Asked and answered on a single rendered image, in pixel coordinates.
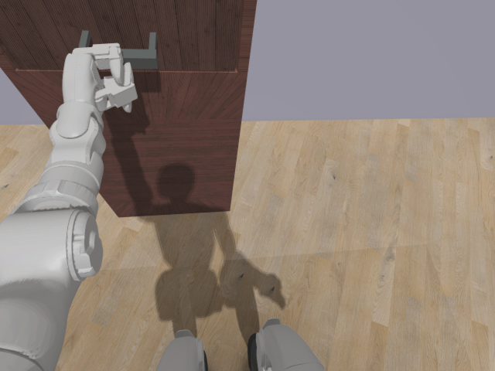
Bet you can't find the cabinet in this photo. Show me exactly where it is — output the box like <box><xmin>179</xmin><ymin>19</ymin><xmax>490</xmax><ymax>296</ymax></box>
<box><xmin>0</xmin><ymin>0</ymin><xmax>257</xmax><ymax>217</ymax></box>

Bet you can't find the drawer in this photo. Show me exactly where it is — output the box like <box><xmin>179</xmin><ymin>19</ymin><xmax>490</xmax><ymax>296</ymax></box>
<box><xmin>0</xmin><ymin>0</ymin><xmax>241</xmax><ymax>70</ymax></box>

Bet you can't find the robot left forearm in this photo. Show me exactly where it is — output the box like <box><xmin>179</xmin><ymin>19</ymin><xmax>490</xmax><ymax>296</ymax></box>
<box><xmin>0</xmin><ymin>101</ymin><xmax>106</xmax><ymax>226</ymax></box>

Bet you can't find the robot right shin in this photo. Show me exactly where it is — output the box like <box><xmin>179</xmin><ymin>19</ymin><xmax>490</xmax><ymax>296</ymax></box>
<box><xmin>257</xmin><ymin>318</ymin><xmax>281</xmax><ymax>371</ymax></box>

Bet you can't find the handle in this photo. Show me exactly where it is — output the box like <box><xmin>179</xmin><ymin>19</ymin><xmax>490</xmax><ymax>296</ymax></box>
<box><xmin>74</xmin><ymin>30</ymin><xmax>159</xmax><ymax>69</ymax></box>

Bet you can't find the left robot upper arm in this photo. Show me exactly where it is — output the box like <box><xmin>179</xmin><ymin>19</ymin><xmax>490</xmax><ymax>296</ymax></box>
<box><xmin>0</xmin><ymin>209</ymin><xmax>103</xmax><ymax>371</ymax></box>

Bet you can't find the left robot hand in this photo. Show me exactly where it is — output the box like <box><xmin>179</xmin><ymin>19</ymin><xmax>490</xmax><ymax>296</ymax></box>
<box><xmin>62</xmin><ymin>43</ymin><xmax>138</xmax><ymax>116</ymax></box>

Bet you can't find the robot left thigh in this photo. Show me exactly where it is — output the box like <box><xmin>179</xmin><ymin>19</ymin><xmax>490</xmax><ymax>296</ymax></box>
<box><xmin>155</xmin><ymin>336</ymin><xmax>205</xmax><ymax>371</ymax></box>

